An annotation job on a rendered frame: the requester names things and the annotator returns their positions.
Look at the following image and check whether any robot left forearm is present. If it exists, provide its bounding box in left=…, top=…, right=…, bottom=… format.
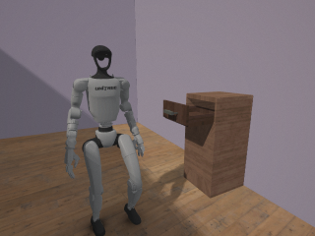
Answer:
left=124, top=102, right=140, bottom=136

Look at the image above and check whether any robot right forearm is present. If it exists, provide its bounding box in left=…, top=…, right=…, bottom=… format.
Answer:
left=65, top=108, right=79, bottom=149

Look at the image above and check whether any handle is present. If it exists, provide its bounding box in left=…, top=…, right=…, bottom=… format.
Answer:
left=163, top=109, right=178, bottom=115

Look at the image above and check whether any robot left hand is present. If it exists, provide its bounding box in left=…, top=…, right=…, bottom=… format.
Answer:
left=132, top=134, right=145, bottom=157

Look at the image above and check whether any right robot thigh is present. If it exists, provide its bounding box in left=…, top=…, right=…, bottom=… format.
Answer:
left=82, top=137, right=104, bottom=196

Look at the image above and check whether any cabinet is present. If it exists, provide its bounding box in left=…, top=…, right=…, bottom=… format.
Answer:
left=183, top=91, right=253, bottom=199

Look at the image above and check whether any robot right upper arm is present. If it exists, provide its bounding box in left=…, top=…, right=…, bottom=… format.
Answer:
left=70, top=78, right=89, bottom=119

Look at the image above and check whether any robot left upper arm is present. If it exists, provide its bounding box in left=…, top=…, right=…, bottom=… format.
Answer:
left=116, top=77, right=131, bottom=112

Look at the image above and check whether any robot right hand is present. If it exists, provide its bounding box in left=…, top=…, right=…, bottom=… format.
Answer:
left=64, top=148, right=80, bottom=179

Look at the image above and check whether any drawer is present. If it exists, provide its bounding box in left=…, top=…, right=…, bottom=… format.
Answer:
left=163, top=99, right=215, bottom=128

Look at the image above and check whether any robot right foot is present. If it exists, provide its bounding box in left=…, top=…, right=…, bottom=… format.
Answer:
left=91, top=216, right=105, bottom=236

